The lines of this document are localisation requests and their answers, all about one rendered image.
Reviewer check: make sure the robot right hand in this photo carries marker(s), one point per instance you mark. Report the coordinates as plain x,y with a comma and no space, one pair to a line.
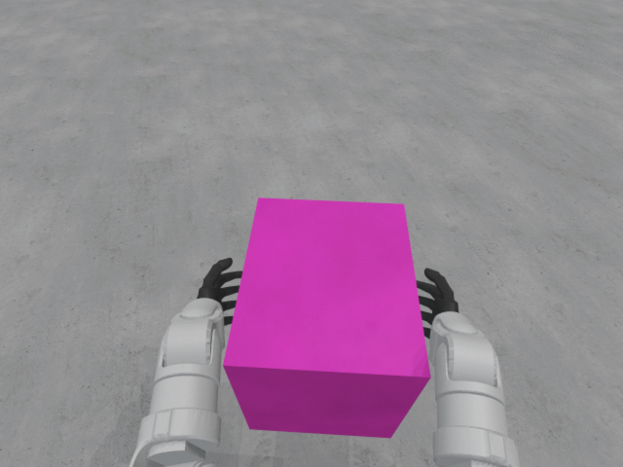
443,297

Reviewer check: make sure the robot right forearm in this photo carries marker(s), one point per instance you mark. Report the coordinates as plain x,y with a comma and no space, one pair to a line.
471,420

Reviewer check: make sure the carton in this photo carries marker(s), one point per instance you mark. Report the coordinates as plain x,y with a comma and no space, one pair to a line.
327,336

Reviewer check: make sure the robot left forearm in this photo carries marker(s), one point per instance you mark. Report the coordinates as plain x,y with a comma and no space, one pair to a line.
183,424

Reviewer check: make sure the robot left hand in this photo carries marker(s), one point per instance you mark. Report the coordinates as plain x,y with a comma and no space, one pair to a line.
214,280

